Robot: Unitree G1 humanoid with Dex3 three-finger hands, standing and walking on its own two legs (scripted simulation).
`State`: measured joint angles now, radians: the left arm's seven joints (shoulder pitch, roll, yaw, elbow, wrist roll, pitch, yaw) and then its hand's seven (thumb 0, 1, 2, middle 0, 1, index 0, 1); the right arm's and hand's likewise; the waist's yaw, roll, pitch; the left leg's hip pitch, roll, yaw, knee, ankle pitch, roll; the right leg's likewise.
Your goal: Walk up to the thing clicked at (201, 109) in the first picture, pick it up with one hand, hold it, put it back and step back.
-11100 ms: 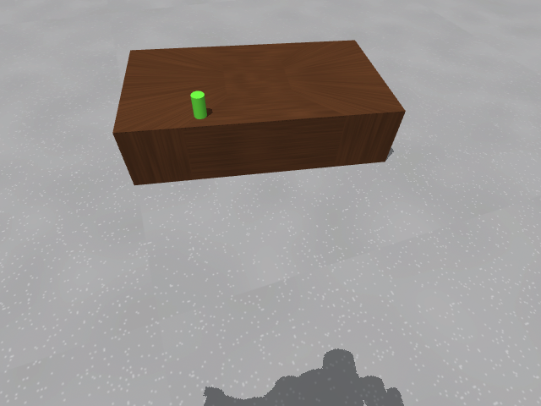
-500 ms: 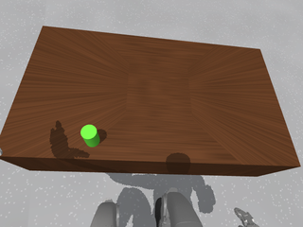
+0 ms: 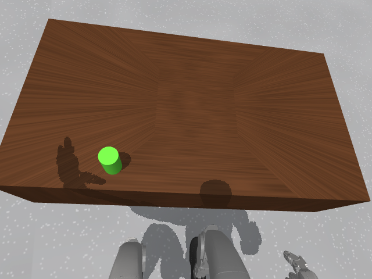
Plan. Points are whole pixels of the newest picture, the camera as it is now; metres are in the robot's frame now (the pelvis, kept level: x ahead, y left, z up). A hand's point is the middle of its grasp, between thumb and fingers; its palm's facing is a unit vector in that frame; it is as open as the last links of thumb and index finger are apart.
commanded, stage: go down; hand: left
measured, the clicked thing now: (110, 161) +0.45 +0.19 -0.30
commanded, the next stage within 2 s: none
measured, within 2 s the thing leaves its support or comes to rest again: neither
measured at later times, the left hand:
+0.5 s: hand out of the picture +0.38 +0.38 +0.00, palm faces +0.18 -0.98 -0.12, open 17.4 cm
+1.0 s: hand out of the picture +0.38 +0.39 +0.00, palm faces +0.16 -0.98 -0.09, open 17.2 cm
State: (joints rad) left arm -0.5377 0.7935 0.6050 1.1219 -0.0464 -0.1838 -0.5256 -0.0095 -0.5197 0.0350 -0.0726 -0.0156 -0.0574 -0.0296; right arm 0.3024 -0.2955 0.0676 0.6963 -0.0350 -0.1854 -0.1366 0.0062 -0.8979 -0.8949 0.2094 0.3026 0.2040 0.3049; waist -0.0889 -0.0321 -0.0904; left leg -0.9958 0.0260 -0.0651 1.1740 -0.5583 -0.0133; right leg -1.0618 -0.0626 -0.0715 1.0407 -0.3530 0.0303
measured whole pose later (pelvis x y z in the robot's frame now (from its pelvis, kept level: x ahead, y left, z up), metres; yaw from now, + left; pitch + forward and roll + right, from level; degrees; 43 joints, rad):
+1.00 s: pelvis -0.01 +0.00 -0.02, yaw +0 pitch +24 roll -4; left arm -0.58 0.85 0.68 1.13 -0.08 -0.23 -0.60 -0.01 -0.47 0.07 -0.06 -0.03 -0.04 -0.05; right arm 0.28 -0.30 0.10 0.67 -0.04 -0.18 -0.13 0.01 -0.90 -0.90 0.21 0.30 0.20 0.31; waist -0.11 -0.03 -0.11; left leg -1.12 0.02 -0.08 1.28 -0.59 -0.01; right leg -1.17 -0.07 -0.08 1.13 -0.38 0.03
